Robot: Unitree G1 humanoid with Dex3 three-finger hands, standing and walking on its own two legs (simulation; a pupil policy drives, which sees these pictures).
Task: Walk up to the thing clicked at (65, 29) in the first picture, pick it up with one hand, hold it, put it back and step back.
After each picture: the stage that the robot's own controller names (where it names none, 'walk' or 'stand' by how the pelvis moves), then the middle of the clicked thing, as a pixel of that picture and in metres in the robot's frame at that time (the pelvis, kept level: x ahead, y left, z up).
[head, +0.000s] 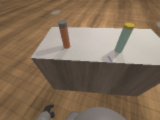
stand; (64, 35) +0.64 +0.29 +0.11
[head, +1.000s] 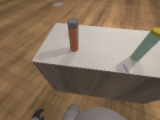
walk; (73, 37) +0.55 +0.18 +0.13
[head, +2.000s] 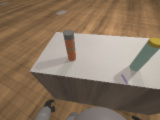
stand; (70, 47) +0.49 +0.20 +0.11
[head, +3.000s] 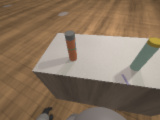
stand; (71, 47) +0.50 +0.20 +0.11
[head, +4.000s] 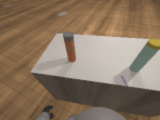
stand; (70, 48) +0.49 +0.20 +0.11
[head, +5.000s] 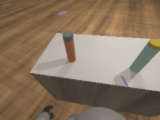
stand; (70, 48) +0.48 +0.20 +0.11
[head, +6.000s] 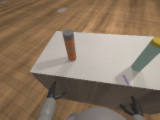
rise first; (70, 47) +0.48 +0.21 +0.11
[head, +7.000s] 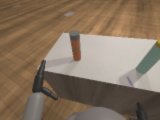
go down; (76, 47) +0.49 +0.19 +0.11
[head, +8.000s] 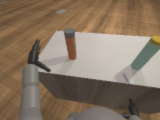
go down; (71, 45) +0.50 +0.18 +0.12
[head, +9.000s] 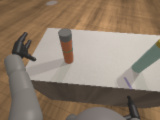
go down; (67, 48) +0.44 +0.18 +0.12
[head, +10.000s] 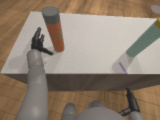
close in; (56, 34) +0.49 +0.19 +0.16
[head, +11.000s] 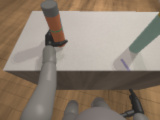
close; (56, 28) +0.52 +0.19 +0.18
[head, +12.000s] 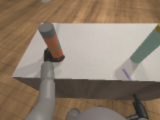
lift; (54, 46) +0.42 +0.23 +0.16
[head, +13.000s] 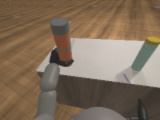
lift; (64, 47) +0.30 +0.17 +0.29
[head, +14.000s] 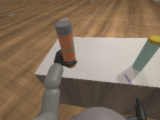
hold; (67, 48) +0.34 +0.15 +0.26
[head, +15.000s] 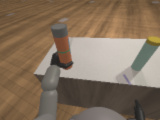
hold; (63, 49) +0.33 +0.18 +0.25
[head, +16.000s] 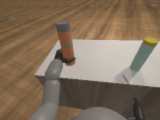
crouch; (66, 45) +0.37 +0.17 +0.26
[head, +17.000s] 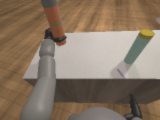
lower; (55, 24) +0.49 +0.20 +0.30
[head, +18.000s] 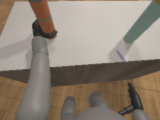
lower; (44, 17) +0.56 +0.20 +0.19
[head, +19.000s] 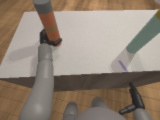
lower; (50, 26) +0.53 +0.20 +0.18
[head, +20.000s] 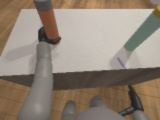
lower; (49, 24) +0.54 +0.19 +0.18
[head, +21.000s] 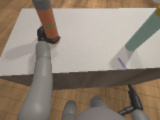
lower; (49, 24) +0.54 +0.20 +0.18
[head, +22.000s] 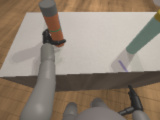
open; (54, 28) +0.53 +0.18 +0.17
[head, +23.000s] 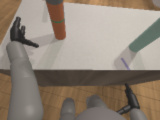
rise; (57, 18) +0.55 +0.17 +0.18
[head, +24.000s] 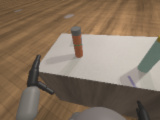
sink last; (77, 43) +0.53 +0.18 +0.14
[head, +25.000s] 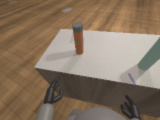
stand; (78, 40) +0.54 +0.17 +0.13
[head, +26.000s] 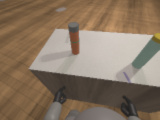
stand; (74, 40) +0.54 +0.18 +0.13
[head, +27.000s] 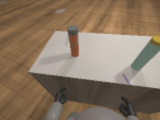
stand; (74, 43) +0.53 +0.18 +0.12
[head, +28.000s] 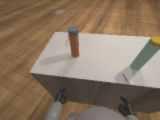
stand; (74, 43) +0.53 +0.18 +0.11
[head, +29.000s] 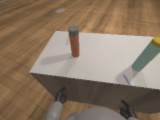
stand; (74, 43) +0.52 +0.18 +0.11
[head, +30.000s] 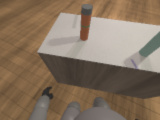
walk; (85, 25) +0.64 +0.10 +0.14
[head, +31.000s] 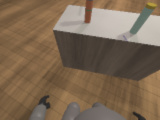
walk; (88, 9) +0.95 +0.13 +0.12
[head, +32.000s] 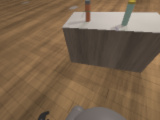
stand; (87, 11) +1.22 +0.19 +0.12
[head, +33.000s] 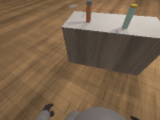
stand; (88, 12) +1.20 +0.14 +0.11
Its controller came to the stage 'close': yes
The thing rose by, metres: 0.20
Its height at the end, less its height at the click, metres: +0.00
